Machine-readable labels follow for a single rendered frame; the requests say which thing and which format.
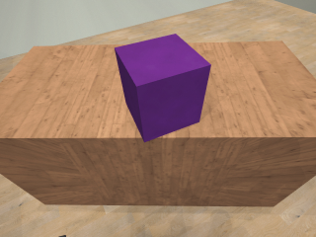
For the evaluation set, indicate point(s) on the pedestal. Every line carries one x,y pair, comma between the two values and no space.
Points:
67,136

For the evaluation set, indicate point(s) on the carton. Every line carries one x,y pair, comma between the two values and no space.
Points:
164,82

